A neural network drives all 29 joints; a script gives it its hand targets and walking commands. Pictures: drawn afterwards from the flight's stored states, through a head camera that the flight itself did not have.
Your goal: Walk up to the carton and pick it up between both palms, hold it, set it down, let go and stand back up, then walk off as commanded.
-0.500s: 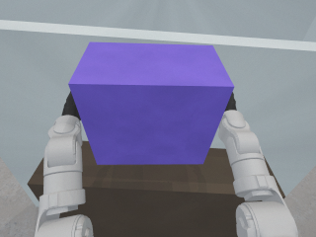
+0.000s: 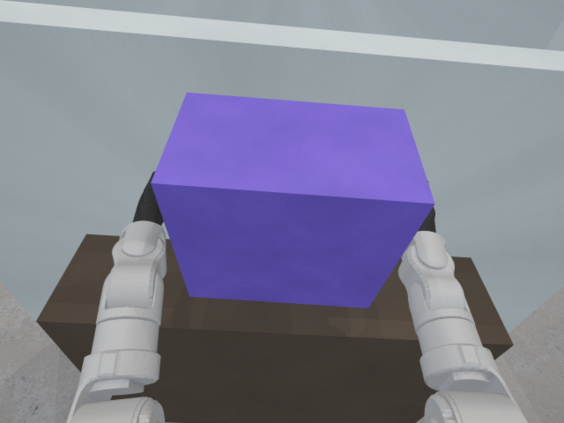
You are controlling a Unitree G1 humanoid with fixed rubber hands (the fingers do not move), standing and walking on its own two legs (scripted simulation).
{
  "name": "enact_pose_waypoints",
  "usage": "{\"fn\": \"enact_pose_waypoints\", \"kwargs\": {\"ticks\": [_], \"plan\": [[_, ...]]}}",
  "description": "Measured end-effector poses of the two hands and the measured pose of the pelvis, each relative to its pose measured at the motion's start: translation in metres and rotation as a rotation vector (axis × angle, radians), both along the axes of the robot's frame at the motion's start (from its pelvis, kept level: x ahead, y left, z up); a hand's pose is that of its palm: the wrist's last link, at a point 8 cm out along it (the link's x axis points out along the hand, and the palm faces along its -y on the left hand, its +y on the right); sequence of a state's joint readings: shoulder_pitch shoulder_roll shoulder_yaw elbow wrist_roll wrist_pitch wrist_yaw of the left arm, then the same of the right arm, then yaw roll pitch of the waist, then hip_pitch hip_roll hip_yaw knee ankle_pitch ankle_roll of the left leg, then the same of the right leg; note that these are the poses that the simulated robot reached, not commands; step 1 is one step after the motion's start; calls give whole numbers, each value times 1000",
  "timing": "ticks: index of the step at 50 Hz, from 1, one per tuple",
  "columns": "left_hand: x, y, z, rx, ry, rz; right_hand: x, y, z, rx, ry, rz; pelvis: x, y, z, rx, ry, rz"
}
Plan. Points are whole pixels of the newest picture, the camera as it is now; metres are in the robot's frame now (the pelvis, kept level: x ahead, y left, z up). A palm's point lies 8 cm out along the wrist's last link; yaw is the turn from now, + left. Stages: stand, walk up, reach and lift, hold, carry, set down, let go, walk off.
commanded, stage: set down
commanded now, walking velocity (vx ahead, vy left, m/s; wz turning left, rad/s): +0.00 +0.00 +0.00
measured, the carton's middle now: (287, 211) +0.38 -0.03 +0.14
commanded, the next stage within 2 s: none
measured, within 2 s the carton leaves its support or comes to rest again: neither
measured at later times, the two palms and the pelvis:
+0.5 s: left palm (148, 226) +0.38 +0.17 +0.11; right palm (402, 229) +0.36 -0.20 +0.12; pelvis +0.00 +0.01 +0.00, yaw +0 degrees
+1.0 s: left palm (169, 225) +0.42 +0.15 +0.07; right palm (402, 234) +0.38 -0.22 +0.09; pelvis +0.01 +0.00 +0.00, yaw -2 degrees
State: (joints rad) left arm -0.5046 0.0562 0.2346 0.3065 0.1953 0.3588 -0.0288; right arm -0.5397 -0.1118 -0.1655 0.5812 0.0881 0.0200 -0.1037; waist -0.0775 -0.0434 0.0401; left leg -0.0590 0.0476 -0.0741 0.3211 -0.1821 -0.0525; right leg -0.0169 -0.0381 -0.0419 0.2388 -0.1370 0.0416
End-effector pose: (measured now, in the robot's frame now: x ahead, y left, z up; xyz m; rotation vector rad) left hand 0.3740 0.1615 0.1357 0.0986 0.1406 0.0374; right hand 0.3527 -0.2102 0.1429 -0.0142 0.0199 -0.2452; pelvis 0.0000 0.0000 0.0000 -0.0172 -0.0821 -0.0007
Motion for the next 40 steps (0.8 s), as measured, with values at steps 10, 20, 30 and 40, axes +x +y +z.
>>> {"fn": "enact_pose_waypoints", "kwargs": {"ticks": [10, 20, 30, 40], "plan": [[7, 1, -4, -3, 28, -3, 5, 2, -3, -6, 22, -7, 7, 2, 0, 5, -11, -20], [4, 14, -20, -9, 65, 10, 7, 14, -17, -7, 54, 4, 2, 5, 0, 5, -3, -2], [16, 3, -31, -31, 92, -17, 9, 4, -25, -3, 74, -25, -2, 7, 1, 8, 44, -15], [31, -11, -41, -42, 96, -40, 15, -10, -30, -3, 74, -46, 3, 3, 1, 11, 67, -43]]}}
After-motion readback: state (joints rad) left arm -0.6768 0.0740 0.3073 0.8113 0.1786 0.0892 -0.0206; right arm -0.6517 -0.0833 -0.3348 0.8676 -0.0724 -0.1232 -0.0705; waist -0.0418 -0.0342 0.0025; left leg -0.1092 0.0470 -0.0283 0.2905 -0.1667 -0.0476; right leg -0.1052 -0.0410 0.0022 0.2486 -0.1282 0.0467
